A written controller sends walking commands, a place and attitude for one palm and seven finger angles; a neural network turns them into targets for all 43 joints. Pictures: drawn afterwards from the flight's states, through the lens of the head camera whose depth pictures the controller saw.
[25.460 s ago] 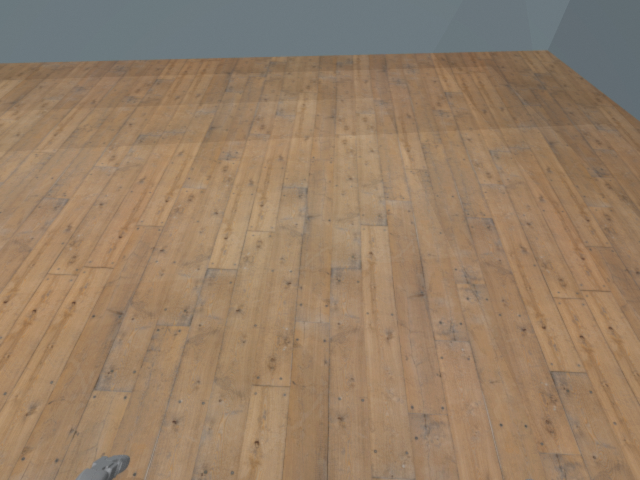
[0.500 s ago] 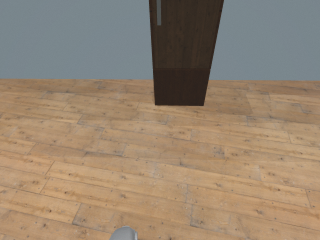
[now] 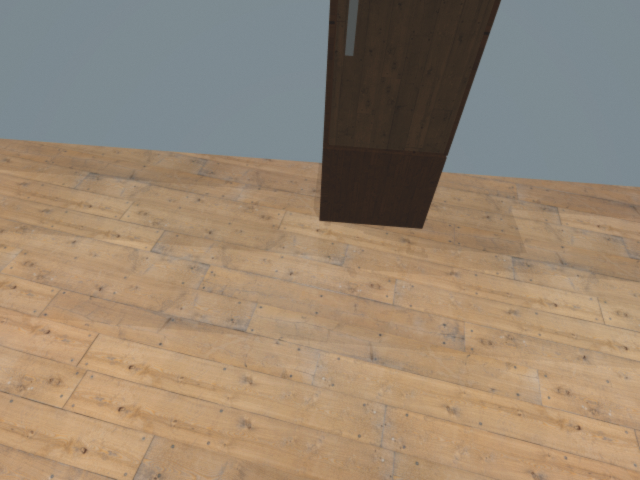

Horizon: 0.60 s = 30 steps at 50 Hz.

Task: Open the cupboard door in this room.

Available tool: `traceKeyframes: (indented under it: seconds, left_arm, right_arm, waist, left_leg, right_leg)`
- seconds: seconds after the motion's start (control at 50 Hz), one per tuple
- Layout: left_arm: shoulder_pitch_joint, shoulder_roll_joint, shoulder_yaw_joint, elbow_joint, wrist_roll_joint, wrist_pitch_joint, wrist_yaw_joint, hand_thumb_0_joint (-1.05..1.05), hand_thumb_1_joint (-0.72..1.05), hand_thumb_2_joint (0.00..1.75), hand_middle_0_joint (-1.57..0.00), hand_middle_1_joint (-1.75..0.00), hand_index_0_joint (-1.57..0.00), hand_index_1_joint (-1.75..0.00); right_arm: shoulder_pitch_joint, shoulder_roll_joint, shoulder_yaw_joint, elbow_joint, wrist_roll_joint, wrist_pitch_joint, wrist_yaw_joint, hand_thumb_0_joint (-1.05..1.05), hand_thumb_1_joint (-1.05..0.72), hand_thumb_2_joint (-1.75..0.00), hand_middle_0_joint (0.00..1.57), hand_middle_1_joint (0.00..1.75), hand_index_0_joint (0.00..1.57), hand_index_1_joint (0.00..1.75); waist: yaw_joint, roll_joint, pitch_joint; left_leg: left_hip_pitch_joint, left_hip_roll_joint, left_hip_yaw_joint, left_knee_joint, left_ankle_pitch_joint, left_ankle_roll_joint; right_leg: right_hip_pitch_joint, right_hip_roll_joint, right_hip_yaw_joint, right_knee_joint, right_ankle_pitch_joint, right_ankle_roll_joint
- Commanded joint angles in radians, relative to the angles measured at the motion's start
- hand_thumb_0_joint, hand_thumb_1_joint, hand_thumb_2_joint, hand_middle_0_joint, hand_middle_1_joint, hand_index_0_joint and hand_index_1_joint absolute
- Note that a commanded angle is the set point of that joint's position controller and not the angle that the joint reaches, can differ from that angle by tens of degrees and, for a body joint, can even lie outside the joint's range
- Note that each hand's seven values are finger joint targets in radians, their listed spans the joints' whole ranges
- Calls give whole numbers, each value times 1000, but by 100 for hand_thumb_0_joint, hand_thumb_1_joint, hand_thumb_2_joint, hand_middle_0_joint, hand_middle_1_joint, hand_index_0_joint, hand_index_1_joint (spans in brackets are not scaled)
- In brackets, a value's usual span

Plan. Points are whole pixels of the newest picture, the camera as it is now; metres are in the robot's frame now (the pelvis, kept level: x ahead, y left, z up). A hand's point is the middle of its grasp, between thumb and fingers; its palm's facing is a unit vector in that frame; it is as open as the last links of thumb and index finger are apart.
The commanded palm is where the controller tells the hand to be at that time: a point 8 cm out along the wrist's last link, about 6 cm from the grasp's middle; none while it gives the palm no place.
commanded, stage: stand and wait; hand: left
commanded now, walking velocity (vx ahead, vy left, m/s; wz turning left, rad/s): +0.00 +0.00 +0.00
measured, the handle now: (351, 21) +1.21 +0.00 +0.08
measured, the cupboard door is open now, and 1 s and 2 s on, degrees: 0 0 0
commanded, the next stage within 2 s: turn or walk to find it in 0.16 s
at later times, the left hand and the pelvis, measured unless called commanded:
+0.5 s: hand out of the picture +0.04 +0.11 -0.18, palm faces +0.05 -0.99 -0.12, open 7.3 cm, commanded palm none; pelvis +0.06 -0.03 +0.00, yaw +0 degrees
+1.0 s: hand out of the picture +0.05 +0.13 -0.17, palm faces +0.05 -0.99 -0.17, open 7.3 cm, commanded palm none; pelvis +0.08 -0.02 +0.01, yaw +0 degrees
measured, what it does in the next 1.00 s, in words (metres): steps on the spot: right foot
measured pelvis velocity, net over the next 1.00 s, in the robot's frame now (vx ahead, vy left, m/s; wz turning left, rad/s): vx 0.08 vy -0.02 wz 0.01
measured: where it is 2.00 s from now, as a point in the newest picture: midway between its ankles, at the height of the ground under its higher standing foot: outside the picture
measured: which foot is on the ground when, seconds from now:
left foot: down 0.00-1.00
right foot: up 0.00-0.08, down 0.10-1.00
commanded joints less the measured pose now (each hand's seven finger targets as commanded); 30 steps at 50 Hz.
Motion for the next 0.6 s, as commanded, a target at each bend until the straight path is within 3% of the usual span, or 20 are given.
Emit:
traceKeyframes:
  seconds: [0.0, 0.04, 0.06, 0.1, 0.12, 0.14, 0.16, 0.22, 0.26, 0.3, 0.34, 0.38, 0.42, 0.48, 0.58]
  left_arm:
    - [137, -4, -12, -8, 4, 7, -3, 0, 90, 90, -20, -30, -20, -30]
    - [161, 18, -11, -2, 4, 2, -1, 0, 90, 90, -20, -30, -20, -30]
    - [166, 43, -12, 1, 5, -4, 2, 0, 90, 90, -20, -30, -20, -30]
    - [80, 105, -18, -28, 4, -16, -1, 0, 90, 90, -20, -30, -20, -30]
    - [42, 123, -16, -40, -1, -16, -3, 0, 90, 90, -20, -30, -20, -30]
    - [27, 128, -12, -43, -4, -21, -3, 0, 90, 90, -20, -30, -20, -30]
    - [26, 114, -14, -42, -7, -26, -4, 0, 90, 90, -20, -30, -20, -30]
    - [54, 126, 1, -41, -9, -23, -8, 0, 90, 90, -20, -30, -20, -30]
    - [81, 128, 12, -40, -9, -23, -9, 0, 90, 90, -20, -30, -20, -30]
    - [69, 105, 7, -35, -14, -28, -9, 0, 90, 90, -20, -30, -20, -30]
    - [83, 75, 0, -26, -16, -33, -8, 0, 90, 90, -20, -30, -20, -30]
    - [105, 58, -7, -10, -16, -31, -5, 0, 90, 90, -20, -30, -20, -30]
    - [127, 45, -12, 5, -18, -30, -1, 0, 90, 90, -20, -30, -20, -30]
    - [144, 34, -19, 25, -19, -33, 4, 0, 90, 90, -20, -30, -20, -30]
    - [155, 25, -25, 34, -18, -30, 13, 0, 90, 90, -20, -30, -20, -30]
  right_arm:
    - [46, -108, -14, -8, -6, 19, 1, 0, -90, -90, 20, 30, 20, 30]
    - [47, -103, -13, -1, -2, 26, 1, 0, -90, -90, 20, 30, 20, 30]
    - [51, -86, -10, 5, 3, 29, 3, 0, -90, -90, 20, 30, 20, 30]
    - [99, -39, 5, 8, 11, 40, 10, 0, -90, -90, 20, 30, 20, 30]
    - [123, -37, 8, 20, 7, 47, 15, 0, -90, -90, 20, 30, 20, 30]
    - [137, -36, 9, 34, 2, 51, 14, 0, -90, -90, 20, 30, 20, 30]
    - [167, -43, 9, 45, -3, 49, 13, 0, -90, -90, 20, 30, 20, 30]
    - [224, -47, 7, 64, -8, 39, 17, 0, -90, -90, 20, 30, 20, 30]
    - [215, -37, 7, 58, -10, 33, 19, 0, -90, -90, 20, 30, 20, 30]
    - [247, -22, 17, 72, -6, 21, 13, 0, -90, -90, 20, 30, 20, 30]
    - [265, -23, 22, 91, -2, 11, 5, 0, -90, -90, 20, 30, 20, 30]
    - [264, -26, 26, 101, 3, 5, -3, 0, -90, -90, 20, 30, 20, 30]
    - [266, -29, 29, 111, 7, 3, -10, 0, -90, -90, 20, 30, 20, 30]
    - [285, -21, 31, 123, 8, 0, -20, 0, -90, -90, 20, 30, 20, 30]
    - [284, -22, 29, 133, 10, 4, -26, 0, -90, -90, 20, 30, 20, 30]
  waist:
    - [18, 138, -13]
    - [41, 94, 1]
    - [43, 56, 14]
    - [-9, -71, 75]
    - [-23, -95, 92]
    - [-26, -186, 105]
    - [-32, -197, 103]
    - [-23, -139, 67]
    - [-10, -129, 66]
    - [-25, -48, 49]
    - [-18, 33, 36]
    - [-8, 77, 25]
    - [0, 89, 13]
    - [-7, 54, -33]
    - [-10, 45, -23]
  left_leg:
    - [-87, 234, -225, -237, -70, 84]
    - [-116, 199, -216, -187, -154, 45]
    - [-121, 158, -186, -145, -189, 6]
    - [-54, 62, -121, -92, -184, -56]
    - [0, 46, -110, -80, -148, -66]
    - [49, 50, -103, -55, -105, -68]
    - [87, 55, -102, -47, -82, -68]
    - [51, 43, -70, -18, -144, -67]
    - [6, 40, -59, 18, -139, -66]
    - [48, 54, -86, -27, -41, -65]
    - [56, 82, -115, -64, 42, -58]
    - [65, 100, -134, -88, 84, -48]
    - [73, 111, -141, -88, 165, -40]
    - [114, 112, -134, -78, 278, -39]
    - [143, 113, -133, -81, 312, -36]
  right_leg:
    - [127, 11, -25, -176, 76, -3]
    - [200, 19, -30, -341, 180, -1]
    - [214, -1, 8, -434, 209, -4]
    - [60, -102, 142, -574, 73, -58]
    - [-15, -112, 145, -608, -1, -73]
    - [-69, -104, 157, -641, -50, -82]
    - [-88, -96, 156, -663, -91, -86]
    - [-1, -82, 141, -650, -152, -97]
    - [22, -104, 173, -661, -162, -124]
    - [39, -73, 121, -598, -9, -115]
    - [80, -33, 69, -527, 142, -93]
    - [111, -15, 44, -498, 232, -74]
    - [156, -11, 30, -478, 335, -66]
    - [203, -18, 28, -471, 457, -63]
    - [208, -19, 20, -473, 477, -58]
